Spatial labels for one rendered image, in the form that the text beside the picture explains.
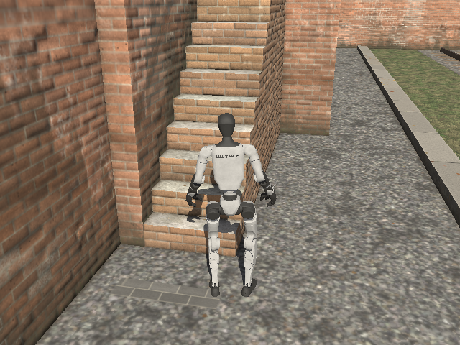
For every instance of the stairs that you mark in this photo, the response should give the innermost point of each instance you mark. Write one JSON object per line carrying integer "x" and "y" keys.
{"x": 234, "y": 66}

